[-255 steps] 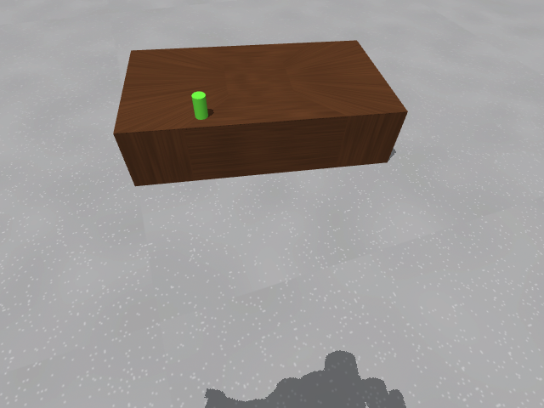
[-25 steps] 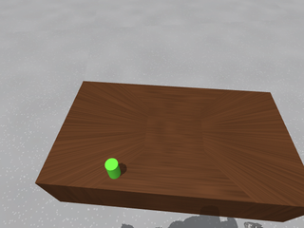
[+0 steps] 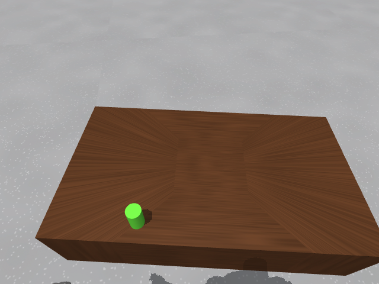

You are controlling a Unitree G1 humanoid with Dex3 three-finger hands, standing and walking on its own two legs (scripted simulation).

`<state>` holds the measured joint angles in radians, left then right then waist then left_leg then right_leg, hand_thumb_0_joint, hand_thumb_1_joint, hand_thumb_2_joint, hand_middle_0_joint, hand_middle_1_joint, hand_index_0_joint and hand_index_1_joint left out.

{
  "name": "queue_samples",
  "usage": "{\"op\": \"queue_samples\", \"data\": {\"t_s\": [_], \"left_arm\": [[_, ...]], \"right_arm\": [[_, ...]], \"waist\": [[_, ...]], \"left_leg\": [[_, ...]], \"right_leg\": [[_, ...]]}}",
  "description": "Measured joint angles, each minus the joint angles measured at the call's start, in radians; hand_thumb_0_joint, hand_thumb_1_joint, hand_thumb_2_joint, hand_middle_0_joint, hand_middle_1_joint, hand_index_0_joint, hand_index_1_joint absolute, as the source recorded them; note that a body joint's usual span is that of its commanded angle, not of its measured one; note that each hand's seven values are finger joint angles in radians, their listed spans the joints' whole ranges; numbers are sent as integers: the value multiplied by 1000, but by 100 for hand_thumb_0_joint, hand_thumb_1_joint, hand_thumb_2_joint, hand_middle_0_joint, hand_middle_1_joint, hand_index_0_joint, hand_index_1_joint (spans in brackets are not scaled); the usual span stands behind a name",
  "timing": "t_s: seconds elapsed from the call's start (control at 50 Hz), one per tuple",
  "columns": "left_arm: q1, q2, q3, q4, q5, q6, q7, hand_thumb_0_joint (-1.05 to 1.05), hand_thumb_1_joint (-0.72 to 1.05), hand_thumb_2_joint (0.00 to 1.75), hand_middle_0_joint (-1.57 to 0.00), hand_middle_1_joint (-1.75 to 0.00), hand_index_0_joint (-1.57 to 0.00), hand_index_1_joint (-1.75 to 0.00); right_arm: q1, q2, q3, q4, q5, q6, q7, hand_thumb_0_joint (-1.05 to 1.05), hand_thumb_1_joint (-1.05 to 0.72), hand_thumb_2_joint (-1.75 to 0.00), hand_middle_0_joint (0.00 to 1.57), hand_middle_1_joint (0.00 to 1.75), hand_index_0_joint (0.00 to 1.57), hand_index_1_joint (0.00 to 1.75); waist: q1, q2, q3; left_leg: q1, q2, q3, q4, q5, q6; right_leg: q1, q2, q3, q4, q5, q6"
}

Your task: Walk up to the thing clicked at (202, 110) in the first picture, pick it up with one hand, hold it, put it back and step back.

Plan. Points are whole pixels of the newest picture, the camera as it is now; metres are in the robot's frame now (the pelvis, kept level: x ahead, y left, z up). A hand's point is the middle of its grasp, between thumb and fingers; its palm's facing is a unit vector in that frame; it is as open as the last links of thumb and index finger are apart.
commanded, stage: walk up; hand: left
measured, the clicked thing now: (135, 216) +0.42 +0.20 -0.40
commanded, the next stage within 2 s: stand in 0.38 s
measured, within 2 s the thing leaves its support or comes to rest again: neither
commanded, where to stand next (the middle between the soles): +0.03 +0.02 m, yaw -2 degrees
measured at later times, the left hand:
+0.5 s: hand out of the picture +0.09 +0.25 -0.15, palm faces -0.01 -0.94 -0.35, open 7.4 cm
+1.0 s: hand out of the picture +0.08 +0.24 -0.15, palm faces -0.02 -0.94 -0.35, open 7.4 cm
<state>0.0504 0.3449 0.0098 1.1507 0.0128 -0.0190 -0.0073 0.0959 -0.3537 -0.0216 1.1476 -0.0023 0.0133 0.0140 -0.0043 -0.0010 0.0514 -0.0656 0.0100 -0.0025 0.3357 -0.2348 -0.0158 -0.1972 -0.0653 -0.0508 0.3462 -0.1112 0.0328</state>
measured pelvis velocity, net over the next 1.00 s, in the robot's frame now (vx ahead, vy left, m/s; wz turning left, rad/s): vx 0.01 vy -0.01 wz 0.01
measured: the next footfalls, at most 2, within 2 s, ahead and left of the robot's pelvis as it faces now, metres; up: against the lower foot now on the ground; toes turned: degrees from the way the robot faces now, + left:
none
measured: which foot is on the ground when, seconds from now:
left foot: down 0.00-1.00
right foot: down 0.00-1.00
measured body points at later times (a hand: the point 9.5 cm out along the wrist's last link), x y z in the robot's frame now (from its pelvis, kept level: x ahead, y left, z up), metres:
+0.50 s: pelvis +0.00 +0.00 +0.00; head +0.01 -0.01 +0.45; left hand +0.09 +0.30 -0.13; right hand +0.08 -0.30 -0.14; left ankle -0.03 +0.13 -0.75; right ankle +0.05 -0.14 -0.75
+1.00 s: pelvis +0.01 -0.01 +0.00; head +0.01 -0.02 +0.45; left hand +0.08 +0.29 -0.13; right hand +0.08 -0.32 -0.14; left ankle -0.03 +0.13 -0.75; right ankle +0.05 -0.14 -0.75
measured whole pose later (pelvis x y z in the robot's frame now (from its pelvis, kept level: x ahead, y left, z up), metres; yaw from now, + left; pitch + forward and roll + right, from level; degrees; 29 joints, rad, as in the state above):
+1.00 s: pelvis +0.01 -0.01 +0.00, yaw +1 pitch -2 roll +0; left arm 0.10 0.35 0.00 1.14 0.01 -0.01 -0.01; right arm 0.12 -0.35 -0.01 1.13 -0.01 0.01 0.01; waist 0.00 0.01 0.05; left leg -0.05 0.03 -0.02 0.33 -0.24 -0.04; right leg -0.18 -0.04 -0.07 0.35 -0.13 0.01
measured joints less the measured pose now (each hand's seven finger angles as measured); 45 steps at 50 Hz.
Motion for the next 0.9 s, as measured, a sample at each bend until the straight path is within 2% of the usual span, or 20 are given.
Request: {"op": "queue_samples", "data": {"t_s": [0.38, 0.9], "left_arm": [[17, -1, 2, -4, 2, 6, 0, 1, 91, 90, -20, -30, -21, -30], [48, 6, -12, -5, -1, 7, -5, 1, 91, 90, -20, -30, -21, -30]], "right_arm": [[9, 7, -1, -15, -3, -1, 0, 1, -90, -90, 21, 30, 20, 30], [22, 0, 10, -23, -7, -9, -4, 0, -90, -90, 21, 30, 20, 30]], "waist": [[5, 8, 1], [5, 5, -6]], "left_leg": [[4, -1, 0, 0, -2, 1], [15, 20, -19, -15, 2, -20]], "right_leg": [[1, -1, 1, 6, -5, 0], [14, 17, -21, 1, -13, -19]]}}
